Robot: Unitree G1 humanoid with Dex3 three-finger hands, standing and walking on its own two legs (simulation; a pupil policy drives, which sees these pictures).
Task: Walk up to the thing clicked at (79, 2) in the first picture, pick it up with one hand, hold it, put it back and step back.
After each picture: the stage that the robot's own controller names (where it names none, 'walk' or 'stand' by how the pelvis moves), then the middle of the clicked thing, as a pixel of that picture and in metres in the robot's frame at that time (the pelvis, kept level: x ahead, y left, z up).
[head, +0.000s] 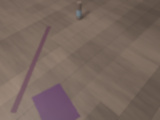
stand; (79, 10) +1.86 +0.03 -0.66
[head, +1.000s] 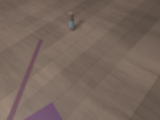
walk; (71, 21) +1.70 +0.22 -0.65
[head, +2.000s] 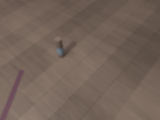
walk; (59, 47) +1.11 +0.29 -0.65
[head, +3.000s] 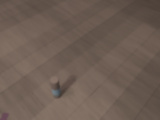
walk; (55, 88) +0.68 +0.23 -0.63
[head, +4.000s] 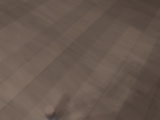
walk; (50, 115) +0.43 +0.16 -0.64
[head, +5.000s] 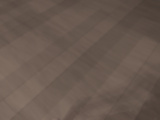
stand; out of the picture +0.38 +0.18 -0.65
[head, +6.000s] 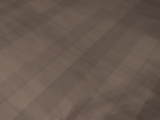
stand; out of the picture +0.38 +0.17 -0.66
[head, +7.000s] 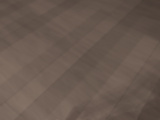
stand; out of the picture +0.38 +0.18 -0.66
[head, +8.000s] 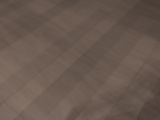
stand; out of the picture +0.37 +0.18 -0.66
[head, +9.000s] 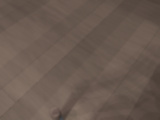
go down; (56, 116) +0.38 +0.18 -0.64
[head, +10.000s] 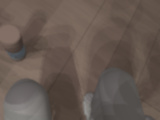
go down; (14, 46) +0.47 +0.20 -0.23
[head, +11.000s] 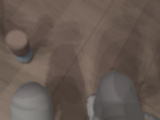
close in; (22, 50) +0.47 +0.18 -0.26
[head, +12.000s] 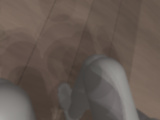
close in; out of the picture +0.46 +0.23 -0.17
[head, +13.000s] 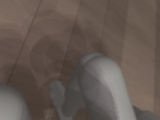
close; out of the picture +0.45 +0.24 -0.17
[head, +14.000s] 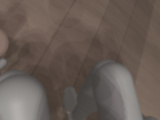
lift; out of the picture +0.38 +0.22 -0.15
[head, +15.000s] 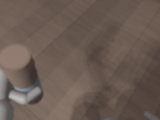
lift; (26, 80) +0.32 +0.17 +0.04
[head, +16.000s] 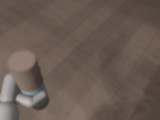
hold; (32, 85) +0.31 +0.16 +0.05
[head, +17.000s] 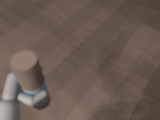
hold; (34, 84) +0.32 +0.17 +0.04
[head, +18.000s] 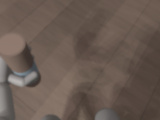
crouch; (23, 65) +0.39 +0.17 -0.02
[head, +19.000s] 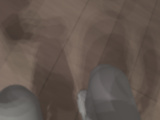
lower; out of the picture +0.52 +0.23 -0.05
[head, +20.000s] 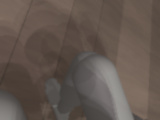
lower; out of the picture +0.49 +0.26 -0.18
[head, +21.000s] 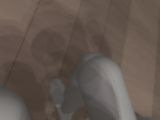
lower; out of the picture +0.47 +0.26 -0.18
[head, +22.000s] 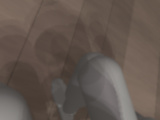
lower; out of the picture +0.47 +0.25 -0.18
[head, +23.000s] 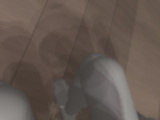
lower; out of the picture +0.46 +0.24 -0.17
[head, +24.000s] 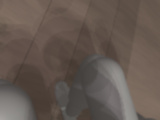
open; out of the picture +0.46 +0.22 -0.18
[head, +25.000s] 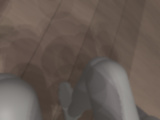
stand; out of the picture +0.46 +0.22 -0.19
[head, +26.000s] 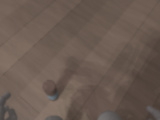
stand; (51, 91) +0.42 +0.15 -0.49
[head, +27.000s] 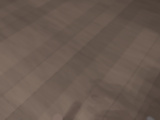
stand; out of the picture +0.39 +0.15 -0.60
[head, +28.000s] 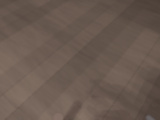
stand; out of the picture +0.39 +0.15 -0.60
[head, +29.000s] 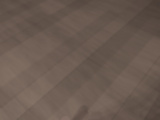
stand; out of the picture +0.40 +0.14 -0.65
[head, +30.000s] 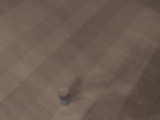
walk; (64, 96) +0.47 +0.09 -0.64
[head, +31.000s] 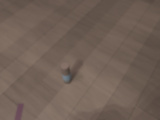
walk; (66, 73) +0.73 +0.17 -0.63
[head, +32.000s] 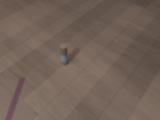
stand; (64, 55) +1.03 +0.17 -0.63
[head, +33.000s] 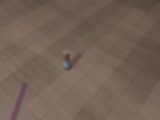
stand; (66, 60) +1.01 +0.15 -0.66
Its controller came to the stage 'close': yes
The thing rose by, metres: 0.70
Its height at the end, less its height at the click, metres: +0.00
